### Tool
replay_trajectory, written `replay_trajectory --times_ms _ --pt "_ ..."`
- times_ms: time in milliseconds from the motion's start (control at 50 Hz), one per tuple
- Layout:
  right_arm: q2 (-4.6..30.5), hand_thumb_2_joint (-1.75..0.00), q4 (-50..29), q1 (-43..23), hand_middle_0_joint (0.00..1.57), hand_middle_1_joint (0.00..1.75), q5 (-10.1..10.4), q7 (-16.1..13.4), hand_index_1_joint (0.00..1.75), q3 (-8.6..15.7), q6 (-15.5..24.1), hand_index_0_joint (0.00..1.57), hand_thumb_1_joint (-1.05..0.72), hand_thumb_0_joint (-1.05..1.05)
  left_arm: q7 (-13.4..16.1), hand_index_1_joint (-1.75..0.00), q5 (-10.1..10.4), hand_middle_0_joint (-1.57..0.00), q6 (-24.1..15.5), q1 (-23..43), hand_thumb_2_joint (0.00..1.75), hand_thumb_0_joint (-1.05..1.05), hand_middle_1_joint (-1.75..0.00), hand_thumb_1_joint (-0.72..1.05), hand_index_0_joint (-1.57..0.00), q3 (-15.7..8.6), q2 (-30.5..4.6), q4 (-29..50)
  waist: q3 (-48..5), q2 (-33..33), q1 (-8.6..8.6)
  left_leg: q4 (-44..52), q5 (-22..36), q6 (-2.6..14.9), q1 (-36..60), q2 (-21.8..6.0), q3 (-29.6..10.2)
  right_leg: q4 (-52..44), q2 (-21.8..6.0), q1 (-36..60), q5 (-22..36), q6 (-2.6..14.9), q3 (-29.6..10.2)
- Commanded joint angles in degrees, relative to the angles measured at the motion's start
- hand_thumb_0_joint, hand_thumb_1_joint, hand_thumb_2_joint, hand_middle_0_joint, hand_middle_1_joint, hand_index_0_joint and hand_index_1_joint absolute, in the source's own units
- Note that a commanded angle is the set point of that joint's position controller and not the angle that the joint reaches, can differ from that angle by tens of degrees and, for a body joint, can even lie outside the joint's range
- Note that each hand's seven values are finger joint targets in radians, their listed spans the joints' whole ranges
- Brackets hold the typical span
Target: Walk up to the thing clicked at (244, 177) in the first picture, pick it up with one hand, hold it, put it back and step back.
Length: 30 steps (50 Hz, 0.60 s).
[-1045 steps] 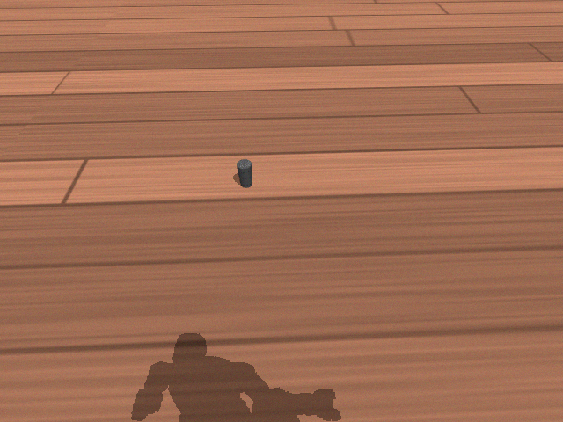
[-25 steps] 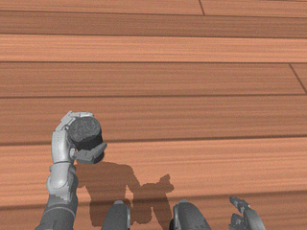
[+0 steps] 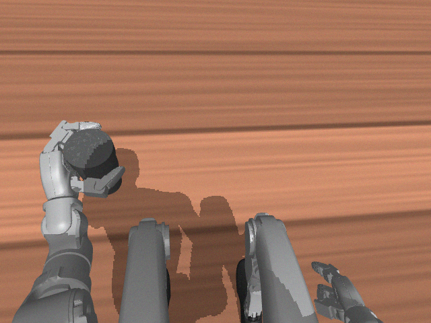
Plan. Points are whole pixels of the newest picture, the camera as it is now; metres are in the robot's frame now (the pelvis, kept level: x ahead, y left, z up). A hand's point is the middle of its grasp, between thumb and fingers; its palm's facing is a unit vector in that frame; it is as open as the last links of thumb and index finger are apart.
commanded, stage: crouch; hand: left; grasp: from the side
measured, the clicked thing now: (98, 166) +0.40 +0.22 -0.06
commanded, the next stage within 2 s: lower in 0.90 s
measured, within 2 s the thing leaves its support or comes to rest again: neither
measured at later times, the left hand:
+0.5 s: hand (113, 177) +0.42 +0.22 -0.19, palm faces +0.19 -0.98 -0.02, open 10.3 cm
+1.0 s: hand (117, 182) +0.42 +0.23 -0.25, palm faces +0.17 -0.98 -0.02, open 10.3 cm
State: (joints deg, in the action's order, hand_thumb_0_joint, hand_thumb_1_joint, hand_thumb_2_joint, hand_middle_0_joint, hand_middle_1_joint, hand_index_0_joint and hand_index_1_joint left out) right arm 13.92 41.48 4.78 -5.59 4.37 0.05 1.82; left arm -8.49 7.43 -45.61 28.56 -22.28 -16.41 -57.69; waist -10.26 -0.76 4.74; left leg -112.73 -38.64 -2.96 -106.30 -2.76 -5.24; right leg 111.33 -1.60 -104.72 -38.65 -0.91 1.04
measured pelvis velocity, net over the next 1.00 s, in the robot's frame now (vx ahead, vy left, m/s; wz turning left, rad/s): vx -0.02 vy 0.01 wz -0.11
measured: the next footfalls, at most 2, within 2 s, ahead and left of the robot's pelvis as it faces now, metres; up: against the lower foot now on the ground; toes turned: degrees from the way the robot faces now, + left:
none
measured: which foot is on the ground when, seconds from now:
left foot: down 0.00-1.00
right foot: down 0.00-1.00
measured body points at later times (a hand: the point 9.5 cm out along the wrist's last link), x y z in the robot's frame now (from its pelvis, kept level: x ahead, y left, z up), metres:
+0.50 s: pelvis -0.02 +0.01 -0.13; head +0.18 +0.05 +0.27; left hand +0.40 +0.28 -0.18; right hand +0.08 -0.27 -0.25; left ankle +0.08 +0.14 -0.43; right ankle +0.08 -0.13 -0.43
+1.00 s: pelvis -0.02 +0.01 -0.17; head +0.20 +0.09 +0.22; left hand +0.41 +0.28 -0.25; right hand +0.08 -0.27 -0.26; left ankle +0.08 +0.14 -0.43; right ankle +0.08 -0.13 -0.43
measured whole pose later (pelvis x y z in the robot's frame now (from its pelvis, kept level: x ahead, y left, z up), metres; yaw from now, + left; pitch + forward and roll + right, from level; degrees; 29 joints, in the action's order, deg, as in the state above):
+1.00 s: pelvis -0.02 +0.01 -0.17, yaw -6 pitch +24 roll -9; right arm 17.5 41.2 0.1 -11.6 7.6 -9.3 -1.2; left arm -7.4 4.9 -49.1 33.5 -28.8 -28.4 -63.9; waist 3.3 -5.2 10.1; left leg -144.7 -39.3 -3.5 -129.4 -0.3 -13.3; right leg 138.1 0.6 -124.6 -37.6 -3.2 4.1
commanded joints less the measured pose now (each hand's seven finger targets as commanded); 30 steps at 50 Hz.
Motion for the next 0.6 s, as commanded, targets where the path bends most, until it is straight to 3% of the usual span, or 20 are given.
replay_trajectory --times_ms 0,20,80,120,160,200,240,280,300,360,380,460,500,580 --pt "11.32 -0.91 -2.83 5.5 0.2 0.3 -0.64 -0.39 0.3 3.22 1.22 0.2 -0.91 0.0 -0.23 -1.38 0.13 -1.23 -7.54 20.76 1.28 0.0 -1.37 0.2 -1.23 -3.83 -13.78 13.36 -35.86 7.62 0.2 7.76 8.62 3.01 18.34 2.34 3.41 -7.83 2.35 13.66 9.47 2.96 1.78" --pt "11.37 -0.91 -2.87 5.3 0.2 0.3 -0.68 -0.38 0.3 3.13 1.14 0.2 -0.91 0.0 -0.18 -1.37 0.08 -1.21 -7.92 21.39 1.27 0.0 -1.36 0.2 -1.22 -4.95 -15.55 14.25 -35.98 7.54 -0.1 6.84 7.2 3.01 16.74 2.41 3.79 -7.31 2.32 13.76 8.2 2.82 1.45" --pt "11.8 -0.91 -2.04 4.87 0.2 0.3 -0.91 -0.22 0.3 2.66 1.23 0.2 -0.91 0.0 -0.7 -1.37 0.17 -1.21 -8.02 22.82 1.27 0.0 -1.36 0.21 -1.21 -4.55 -15.23 12.45 -34.08 8.79 0.96 4.57 3.64 3.02 13.96 2.39 4.02 -4.42 2.41 9.99 5.54 2.77 2.41" --pt "12.27 -0.91 -1.54 5.11 0.2 0.3 -1.02 -0.35 0.3 2.69 1.11 0.2 -0.91 0.0 -0.63 -1.36 0.41 -1.2 -8.08 24.38 1.26 0.0 -1.34 0.18 -1.2 -6.54 -17.87 12.54 -35.48 8.65 0.84 2.03 2.75 3.12 12.33 2.37 4.57 -3.15 2.41 9.24 4.76 2.5 1.94" --pt "12.19 -0.91 -1.13 5.27 0.2 0.3 -1.29 -0.26 0.3 2.2 1.11 0.2 -0.92 0.0 -0.8 -1.36 0.5 -1.2 -7.88 26.08 1.26 0.0 -1.34 0.19 -1.2 -5.46 -16.6 12.16 -34.61 9.28 1.57 0.55 2.25 3.16 10.35 2.46 4.65 -1.32 2.39 8.19 4.77 2.43 2.49" --pt "12.86 -0.91 -0.65 5.34 0.2 0.3 -1.41 -0.33 0.3 2.24 0.89 0.2 -0.91 0.0 -0.44 -1.36 -0.11 -1.2 -7.35 24.46 1.27 0.0 -1.34 0.16 -1.2 -7.73 -19.38 9.83 -34.33 9.14 0.94 -1.12 1.99 3.17 9.29 2.42 4.71 0.18 2.57 6.28 4.52 2.44 2.93" --pt "12.85 -0.91 -1.01 4.76 0.2 0.3 -1.74 -0.17 0.3 1.98 0.52 0.2 -0.92 0.0 -0.58 -1.35 -0.5 -1.19 -7.39 25.68 1.27 0.0 -1.33 0.16 -1.19 -5.98 -17.7 11.75 -33.89 10.71 1.23 -1.69 0.92 3.11 8.11 2.51 4.65 1.87 2.61 4.62 4.13 2.64 3.7" --pt "13.6 -0.91 -0.49 5.39 0.2 0.3 -1.8 -0.14 0.3 1.82 0.27 0.2 -0.92 0.0 -0.72 -1.34 -0.55 -1.18 -6.78 23.2 1.26 0.0 -1.32 0.17 -1.18 -7.61 -18.78 9.56 -34.73 10.34 1.05 -3.29 3.38 2.98 8.29 2.54 4.39 3.54 2.68 4.16 6.38 2.61 4.26" --pt "13.81 -0.91 -0.43 5.68 0.2 0.3 -1.9 -0.11 0.3 1.63 0.12 0.2 -0.92 0.0 -0.9 -1.33 -0.52 -1.17 -6.7 23.95 1.25 0.0 -1.31 0.18 -1.17 -6.91 -18.18 9.55 -34.86 10.07 1.91 -4.48 4.74 2.93 7.84 2.44 4.06 4.62 2.72 3.98 7.79 2.59 4.54" --pt "14.14 -0.91 -0.44 5.22 0.2 0.3 -2.15 0.07 0.3 0.99 -0.24 0.2 -0.92 0.0 -0.91 -1.3 -0.78 -1.15 -6.55 24.42 1.23 0.0 -1.29 0.19 -1.15 -7.34 -18.84 8.6 -31.96 9.63 2.18 -6.24 4.83 3.03 4.55 2.57 3.66 6.36 2.77 2.54 8.14 2.53 4.99" --pt "14.38 -0.91 -0.49 4.89 0.2 0.3 -2.32 0.18 0.3 0.85 -0.34 0.2 -0.92 0.0 -0.96 -1.3 -0.82 -1.15 -6.43 23.05 1.23 0.0 -1.29 0.2 -1.15 -6.89 -17.56 7.03 -30.77 9.07 2.36 -6.6 4.24 3.03 4.51 2.54 3.32 6.8 2.81 1.08 7.69 2.48 5.47" --pt "15.16 -0.91 -0.95 4.51 0.2 0.3 -2.95 0.48 0.3 -0.14 -0.89 0.2 -0.91 0.0 -0.37 -1.32 -1.36 -1.16 -6.97 24.2 1.25 0.0 -1.31 0.22 -1.16 -8.48 -21.2 7.89 -30.07 9.65 2.78 -9.06 4.38 3.12 2.02 2.45 3.05 8.46 3.16 1.75 8.1 2.28 5.89" --pt "15.35 -0.91 -0.67 4.39 0.2 0.3 -3.19 0.81 0.3 -0.57 -1.14 0.2 -0.91 0.0 -0.36 -1.32 -1.47 -1.16 -7.02 24.16 1.25 0.0 -1.31 0.23 -1.17 -7.75 -20.12 6.54 -29.02 9.48 3.2 -9.69 3.58 3.04 1.36 2.37 2.68 9.26 3.3 0.5 7.45 2.26 6.3" --pt "16.31 -0.91 -1.1 3.66 0.2 0.3 -3.98 1.03 0.3 -1.61 -1.43 0.2 -0.91 0.0 -0.01 -1.33 -1.84 -1.17 -7.88 26.23 1.25 0.0 -1.32 0.23 -1.18 -8.44 -22.75 8.64 -28.25 12.5 3.79 -10.69 2.81 2.69 2.1 2.12 1.75 10.75 3.54 -1.19 7.17 2.42 7.29"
